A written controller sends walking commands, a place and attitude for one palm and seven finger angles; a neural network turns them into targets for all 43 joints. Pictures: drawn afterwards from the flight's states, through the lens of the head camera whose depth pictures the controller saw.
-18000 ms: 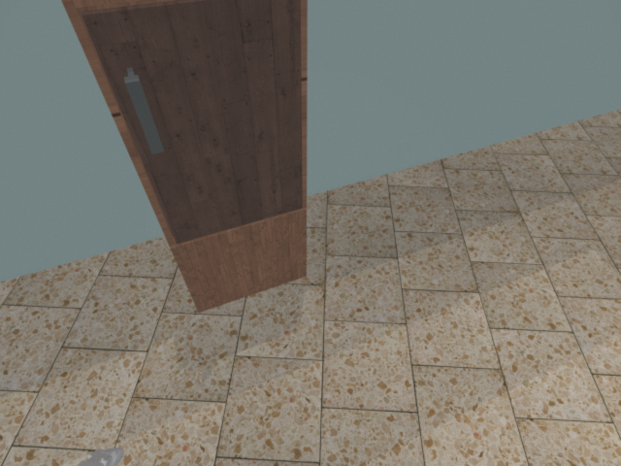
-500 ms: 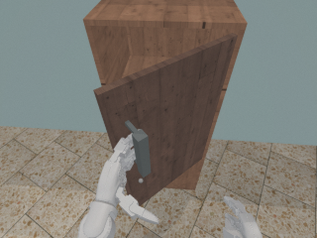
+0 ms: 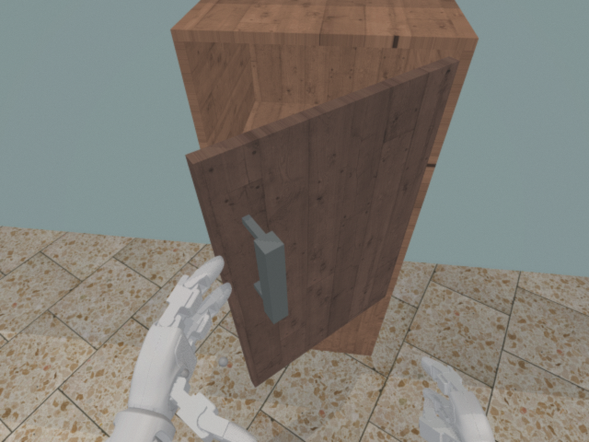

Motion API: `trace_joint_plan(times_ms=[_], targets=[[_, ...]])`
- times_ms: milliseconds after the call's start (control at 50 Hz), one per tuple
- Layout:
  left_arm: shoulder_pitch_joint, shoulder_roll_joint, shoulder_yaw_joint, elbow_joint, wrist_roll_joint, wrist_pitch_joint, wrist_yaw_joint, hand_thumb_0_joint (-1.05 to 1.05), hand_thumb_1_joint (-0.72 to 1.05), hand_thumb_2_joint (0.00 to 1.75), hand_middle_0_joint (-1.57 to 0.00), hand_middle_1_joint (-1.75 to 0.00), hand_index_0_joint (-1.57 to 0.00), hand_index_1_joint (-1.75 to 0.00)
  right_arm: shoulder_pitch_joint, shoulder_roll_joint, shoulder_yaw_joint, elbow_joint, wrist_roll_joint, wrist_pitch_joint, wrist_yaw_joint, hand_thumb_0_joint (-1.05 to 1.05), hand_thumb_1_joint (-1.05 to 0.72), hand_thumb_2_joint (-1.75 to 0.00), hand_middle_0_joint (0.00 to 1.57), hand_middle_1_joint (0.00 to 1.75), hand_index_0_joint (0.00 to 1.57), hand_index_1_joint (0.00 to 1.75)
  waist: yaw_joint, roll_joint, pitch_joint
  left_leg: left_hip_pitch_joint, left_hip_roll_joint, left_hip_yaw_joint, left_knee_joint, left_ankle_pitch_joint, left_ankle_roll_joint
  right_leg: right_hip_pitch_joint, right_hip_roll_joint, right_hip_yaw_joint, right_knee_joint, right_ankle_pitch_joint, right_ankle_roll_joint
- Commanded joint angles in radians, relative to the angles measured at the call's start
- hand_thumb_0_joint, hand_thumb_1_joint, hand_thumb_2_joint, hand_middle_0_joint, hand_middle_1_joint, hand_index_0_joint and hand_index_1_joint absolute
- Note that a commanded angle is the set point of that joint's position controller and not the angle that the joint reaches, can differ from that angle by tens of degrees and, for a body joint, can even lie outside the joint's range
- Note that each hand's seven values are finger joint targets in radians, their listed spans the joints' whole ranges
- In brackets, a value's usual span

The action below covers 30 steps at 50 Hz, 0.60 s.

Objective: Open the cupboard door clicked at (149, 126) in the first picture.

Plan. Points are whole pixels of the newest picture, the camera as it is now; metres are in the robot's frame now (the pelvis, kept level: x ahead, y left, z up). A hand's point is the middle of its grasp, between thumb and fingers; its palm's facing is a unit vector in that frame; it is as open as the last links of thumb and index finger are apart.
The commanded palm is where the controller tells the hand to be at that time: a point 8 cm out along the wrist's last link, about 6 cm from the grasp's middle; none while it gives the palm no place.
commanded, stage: slide the hand sideways off the handle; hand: left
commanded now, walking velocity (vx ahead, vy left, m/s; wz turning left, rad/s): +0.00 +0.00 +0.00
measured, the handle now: (264, 270) +0.31 +0.06 +0.11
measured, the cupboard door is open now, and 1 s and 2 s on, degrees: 42 42 42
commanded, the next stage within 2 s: draw the hand back to the body in 0.16 s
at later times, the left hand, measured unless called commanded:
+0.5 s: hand (168, 365) +0.18 +0.14 +0.12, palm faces -0.06 -1.00 -0.06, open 16.3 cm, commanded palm +0.15 +0.20 +0.13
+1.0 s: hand (89, 351) +0.18 +0.21 +0.15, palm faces +0.24 -0.93 -0.28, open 14.6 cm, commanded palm +0.14 +0.26 +0.18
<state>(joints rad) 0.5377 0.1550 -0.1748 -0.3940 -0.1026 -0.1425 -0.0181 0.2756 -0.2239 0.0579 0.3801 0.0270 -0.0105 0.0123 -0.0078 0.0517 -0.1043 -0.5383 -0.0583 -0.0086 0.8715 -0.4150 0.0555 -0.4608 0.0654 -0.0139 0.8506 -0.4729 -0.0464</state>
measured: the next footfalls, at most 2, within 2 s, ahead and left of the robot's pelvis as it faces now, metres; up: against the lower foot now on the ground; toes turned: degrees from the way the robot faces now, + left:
none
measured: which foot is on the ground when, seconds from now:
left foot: down 0.00-1.00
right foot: down 0.00-1.00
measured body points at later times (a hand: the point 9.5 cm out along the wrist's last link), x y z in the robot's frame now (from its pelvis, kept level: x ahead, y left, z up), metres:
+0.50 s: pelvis +0.00 -0.01 +0.00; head -0.01 -0.03 +0.45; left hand +0.18 +0.20 +0.12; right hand +0.18 -0.24 -0.06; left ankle +0.02 +0.08 -0.70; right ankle -0.02 -0.09 -0.70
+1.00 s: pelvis +0.00 +0.01 +0.03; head -0.01 +0.00 +0.48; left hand +0.16 +0.26 +0.17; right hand +0.20 -0.19 -0.04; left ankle +0.02 +0.08 -0.70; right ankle -0.02 -0.09 -0.70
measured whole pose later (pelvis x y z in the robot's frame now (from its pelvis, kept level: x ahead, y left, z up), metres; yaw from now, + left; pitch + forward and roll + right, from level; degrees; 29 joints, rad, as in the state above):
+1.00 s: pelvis +0.00 +0.01 +0.03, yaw +1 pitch +0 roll -2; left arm 0.60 0.30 0.12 -0.51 -0.08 -0.04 0.08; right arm 0.23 -0.21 0.08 0.51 0.02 -0.09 -0.08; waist 0.05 0.05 -0.06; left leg -0.33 -0.06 -0.03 0.65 -0.32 0.06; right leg -0.23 0.06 -0.01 0.58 -0.35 -0.03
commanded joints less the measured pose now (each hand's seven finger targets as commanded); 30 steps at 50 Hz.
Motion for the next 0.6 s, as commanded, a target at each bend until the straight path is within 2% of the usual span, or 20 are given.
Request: trace_joint_plan(times_ms=[0, 60, 160, 200, 220, 240, 280, 320, 380, 400, 440, 480, 500, 580], targets=[[0.037, 0.063, 0.106, -0.248, -0.041, -0.078, -0.025, 0.00, -0.50, 0.30, -0.15, -0.30, -0.15, -0.30, -0.092, -0.102, -0.059, -0.184, 0.010, -0.068, -0.015, 0.00, -0.90, -0.90, 0.20, 0.30, 0.20, 0.30, 0.008, -0.060, -0.080, 0.112, 0.050, -0.044, -0.124, 0.199, -0.017, -0.029, -0.026, -0.003, -0.136, 0.275, 0.017], [0.028, 0.080, 0.121, -0.263, -0.068, -0.093, -0.061, 0.00, -0.50, 0.30, -0.15, -0.30, -0.15, -0.30, -0.091, -0.109, -0.060, -0.182, 0.010, -0.083, -0.023, 0.00, -0.90, -0.90, 0.20, 0.30, 0.20, 0.30, -0.005, -0.052, -0.056, 0.082, 0.044, -0.044, -0.109, 0.149, -0.014, -0.056, -0.029, 0.009, -0.152, 0.233, 0.025], [-0.023, 0.116, 0.181, -0.229, -0.109, -0.119, -0.107, 0.00, -0.50, 0.30, -0.15, -0.30, -0.15, -0.30, -0.083, -0.117, -0.061, -0.160, 0.014, -0.111, -0.042, 0.00, -0.90, -0.90, 0.20, 0.30, 0.20, 0.30, -0.021, -0.085, -0.045, 0.039, 0.036, -0.044, -0.070, 0.110, -0.013, -0.069, -0.044, 0.055, -0.184, 0.187, 0.039], [-0.042, 0.126, 0.193, -0.226, -0.121, -0.127, -0.123, 0.00, -0.50, 0.30, -0.15, -0.30, -0.15, -0.30, -0.088, -0.118, -0.061, -0.153, 0.014, -0.124, -0.047, 0.00, -0.90, -0.90, 0.20, 0.30, 0.20, 0.30, -0.019, -0.059, -0.066, 0.035, 0.033, -0.041, -0.056, 0.109, -0.013, -0.056, -0.056, 0.078, -0.193, 0.186, 0.044], [-0.027, 0.148, 0.227, -0.205, -0.129, -0.126, -0.125, 0.00, -0.50, 0.30, -0.15, -0.30, -0.15, -0.30, -0.082, -0.118, -0.063, -0.145, 0.016, -0.126, -0.049, 0.00, -0.90, -0.90, 0.20, 0.30, 0.20, 0.30, -0.012, -0.072, -0.071, 0.027, 0.034, -0.040, -0.052, 0.110, -0.015, -0.048, -0.058, 0.084, -0.197, 0.187, 0.046], [-0.040, 0.137, 0.217, -0.201, -0.134, -0.126, -0.134, 0.00, -0.50, 0.30, -0.15, -0.30, -0.15, -0.30, -0.088, -0.120, -0.060, -0.143, 0.016, -0.129, -0.051, 0.00, -0.90, -0.90, 0.20, 0.30, 0.20, 0.30, -0.014, -0.066, -0.070, 0.026, 0.032, -0.041, -0.051, 0.112, -0.015, -0.045, -0.061, 0.088, -0.200, 0.193, 0.047], [-0.043, 0.197, 0.287, -0.205, -0.146, -0.124, -0.139, 0.00, -0.50, 0.30, -0.15, -0.30, -0.15, -0.30, -0.095, -0.121, -0.063, -0.132, 0.020, -0.132, -0.054, 0.00, -0.90, -0.90, 0.20, 0.30, 0.20, 0.30, 0.002, -0.060, -0.091, 0.029, 0.034, -0.041, -0.052, 0.120, -0.015, -0.018, -0.067, 0.102, -0.210, 0.198, 0.050], [-0.024, 0.195, 0.306, -0.206, -0.162, -0.113, -0.152, 0.00, -0.50, 0.30, -0.15, -0.30, -0.15, -0.30, -0.104, -0.114, -0.059, -0.134, 0.024, -0.135, -0.057, 0.00, -0.90, -0.90, 0.20, 0.30, 0.20, 0.30, 0.012, -0.039, -0.094, 0.036, 0.033, -0.037, -0.060, 0.133, -0.016, 0.003, -0.073, 0.105, -0.216, 0.231, 0.053], [-0.025, 0.197, 0.321, -0.204, -0.182, -0.091, -0.170, 0.00, -0.50, 0.30, -0.15, -0.30, -0.15, -0.30, -0.113, -0.116, -0.057, -0.127, 0.030, -0.141, -0.060, 0.00, -0.90, -0.90, 0.20, 0.30, 0.20, 0.30, 0.016, -0.037, -0.092, 0.058, 0.034, -0.042, -0.077, 0.152, -0.015, 0.017, -0.068, 0.091, -0.223, 0.261, 0.055], [-0.016, 0.176, 0.303, -0.187, -0.188, -0.078, -0.179, 0.00, -0.50, 0.30, -0.15, -0.30, -0.15, -0.30, -0.113, -0.116, -0.054, -0.126, 0.032, -0.145, -0.061, 0.00, -0.90, -0.90, 0.20, 0.30, 0.20, 0.30, 0.010, -0.040, -0.062, 0.062, 0.036, -0.042, -0.088, 0.147, -0.015, 0.003, -0.064, 0.080, -0.228, 0.258, 0.056], [-0.048, 0.197, 0.318, -0.208, -0.199, -0.063, -0.191, 0.00, -0.50, 0.30, -0.15, -0.30, -0.15, -0.30, -0.114, -0.124, -0.056, -0.124, 0.035, -0.153, -0.066, 0.00, -0.90, -0.90, 0.20, 0.30, 0.20, 0.30, 0.007, -0.059, -0.060, 0.080, 0.038, -0.047, -0.100, 0.146, -0.012, -0.002, -0.060, 0.072, -0.238, 0.248, 0.057], [-0.020, 0.209, 0.337, -0.208, -0.204, -0.045, -0.199, 0.00, -0.50, 0.30, -0.15, -0.30, -0.15, -0.30, -0.119, -0.124, -0.056, -0.120, 0.035, -0.162, -0.067, 0.00, -0.90, -0.90, 0.20, 0.30, 0.20, 0.30, 0.021, -0.037, -0.062, 0.097, 0.039, -0.048, -0.112, 0.170, -0.011, 0.015, -0.057, 0.059, -0.234, 0.273, 0.052], [-0.007, 0.213, 0.351, -0.209, -0.207, -0.035, -0.201, 0.00, -0.50, 0.30, -0.15, -0.30, -0.15, -0.30, -0.117, -0.120, -0.055, -0.120, 0.036, -0.164, -0.068, 0.00, -0.90, -0.90, 0.20, 0.30, 0.20, 0.30, 0.025, -0.048, -0.065, 0.101, 0.038, -0.048, -0.118, 0.179, -0.011, 0.021, -0.057, 0.055, -0.235, 0.290, 0.053], [-0.023, 0.223, 0.363, -0.256, -0.214, -0.018, -0.210, 0.00, -0.50, 0.30, -0.15, -0.30, -0.15, -0.30, -0.120, -0.124, -0.055, -0.115, 0.035, -0.179, -0.069, 0.00, -0.90, -0.90, 0.20, 0.30, 0.20, 0.30, 0.029, -0.031, -0.078, 0.153, 0.041, -0.055, -0.146, 0.225, -0.009, 0.027, -0.036, 0.008, -0.218, 0.324, 0.040]])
